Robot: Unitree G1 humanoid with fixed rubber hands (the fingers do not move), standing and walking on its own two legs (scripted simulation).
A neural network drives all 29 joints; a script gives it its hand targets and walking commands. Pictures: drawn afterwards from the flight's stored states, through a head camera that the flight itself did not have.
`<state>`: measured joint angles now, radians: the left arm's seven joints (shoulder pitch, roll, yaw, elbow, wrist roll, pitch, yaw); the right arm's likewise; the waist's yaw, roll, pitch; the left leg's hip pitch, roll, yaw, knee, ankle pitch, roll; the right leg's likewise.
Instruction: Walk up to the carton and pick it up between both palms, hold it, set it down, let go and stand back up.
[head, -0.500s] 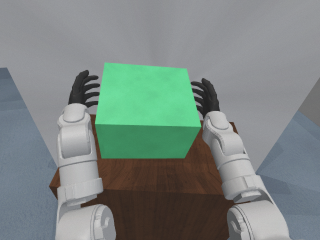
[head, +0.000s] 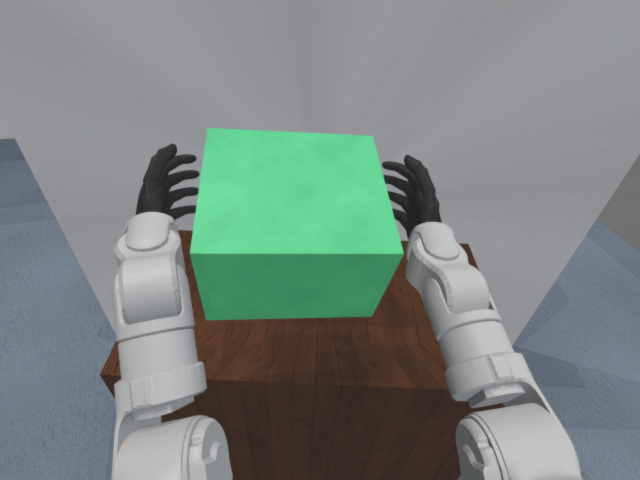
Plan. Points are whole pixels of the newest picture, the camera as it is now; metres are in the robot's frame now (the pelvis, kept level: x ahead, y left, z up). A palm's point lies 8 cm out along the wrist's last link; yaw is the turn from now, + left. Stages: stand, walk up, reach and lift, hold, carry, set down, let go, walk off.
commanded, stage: hold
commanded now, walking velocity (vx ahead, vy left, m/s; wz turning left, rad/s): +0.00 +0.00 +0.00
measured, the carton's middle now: (292, 225) +0.39 +0.01 +0.16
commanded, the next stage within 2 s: none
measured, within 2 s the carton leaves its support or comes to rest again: neither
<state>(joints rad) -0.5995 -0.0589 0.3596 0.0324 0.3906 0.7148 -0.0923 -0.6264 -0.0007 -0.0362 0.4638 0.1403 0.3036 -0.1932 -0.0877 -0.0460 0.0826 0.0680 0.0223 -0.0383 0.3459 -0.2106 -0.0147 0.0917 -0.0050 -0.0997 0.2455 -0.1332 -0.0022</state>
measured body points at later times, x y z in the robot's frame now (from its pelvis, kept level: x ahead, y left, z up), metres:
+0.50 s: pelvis -0.01 +0.00 +0.00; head -0.05 +0.02 +0.45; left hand +0.37 +0.17 +0.21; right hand +0.37 -0.15 +0.19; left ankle +0.00 +0.12 -0.75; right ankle +0.02 -0.12 -0.75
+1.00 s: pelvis +0.00 +0.00 +0.00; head -0.05 +0.02 +0.45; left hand +0.37 +0.17 +0.20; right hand +0.37 -0.15 +0.19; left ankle +0.00 +0.12 -0.75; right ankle +0.02 -0.12 -0.75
